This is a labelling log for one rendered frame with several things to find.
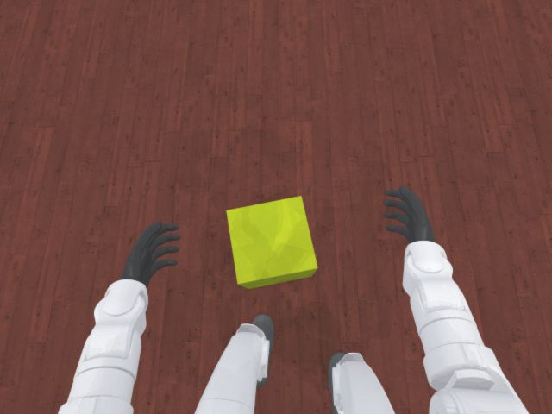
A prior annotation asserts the left robot hand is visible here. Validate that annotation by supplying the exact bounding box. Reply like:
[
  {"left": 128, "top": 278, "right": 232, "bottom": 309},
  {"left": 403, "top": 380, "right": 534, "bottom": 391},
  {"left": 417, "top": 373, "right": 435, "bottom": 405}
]
[{"left": 120, "top": 221, "right": 181, "bottom": 288}]

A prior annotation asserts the right robot foot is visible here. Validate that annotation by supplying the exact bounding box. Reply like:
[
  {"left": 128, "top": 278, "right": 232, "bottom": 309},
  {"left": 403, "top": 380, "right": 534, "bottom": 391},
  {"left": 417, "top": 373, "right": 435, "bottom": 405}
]
[{"left": 328, "top": 352, "right": 346, "bottom": 414}]

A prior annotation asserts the left robot shin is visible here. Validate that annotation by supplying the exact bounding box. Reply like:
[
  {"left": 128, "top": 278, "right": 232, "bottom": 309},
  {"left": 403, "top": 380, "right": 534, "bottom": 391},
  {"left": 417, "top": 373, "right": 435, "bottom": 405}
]
[{"left": 230, "top": 323, "right": 265, "bottom": 340}]

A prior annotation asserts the robot right upper arm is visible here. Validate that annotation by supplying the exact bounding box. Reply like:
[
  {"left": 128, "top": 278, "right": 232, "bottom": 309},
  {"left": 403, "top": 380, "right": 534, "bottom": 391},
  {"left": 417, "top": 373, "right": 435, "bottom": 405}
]
[{"left": 430, "top": 387, "right": 527, "bottom": 414}]

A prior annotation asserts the robot right forearm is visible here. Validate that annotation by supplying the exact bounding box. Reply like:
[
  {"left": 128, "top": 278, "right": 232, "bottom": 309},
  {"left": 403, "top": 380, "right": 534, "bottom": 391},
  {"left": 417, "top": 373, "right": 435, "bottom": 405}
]
[{"left": 403, "top": 241, "right": 529, "bottom": 414}]

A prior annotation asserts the carton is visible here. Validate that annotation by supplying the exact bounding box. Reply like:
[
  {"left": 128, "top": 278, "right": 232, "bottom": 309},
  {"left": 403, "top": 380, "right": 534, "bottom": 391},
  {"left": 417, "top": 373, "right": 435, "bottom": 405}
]
[{"left": 226, "top": 196, "right": 318, "bottom": 289}]

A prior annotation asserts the right robot hand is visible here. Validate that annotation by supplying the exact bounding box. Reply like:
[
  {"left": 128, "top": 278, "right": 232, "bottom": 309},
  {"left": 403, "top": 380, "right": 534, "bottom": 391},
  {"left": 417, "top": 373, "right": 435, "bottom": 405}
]
[{"left": 384, "top": 185, "right": 436, "bottom": 244}]

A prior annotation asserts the robot left forearm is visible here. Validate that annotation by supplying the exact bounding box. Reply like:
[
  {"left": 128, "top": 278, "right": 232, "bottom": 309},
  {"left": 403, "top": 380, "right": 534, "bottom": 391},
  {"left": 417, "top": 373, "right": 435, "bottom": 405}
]
[{"left": 58, "top": 279, "right": 148, "bottom": 414}]

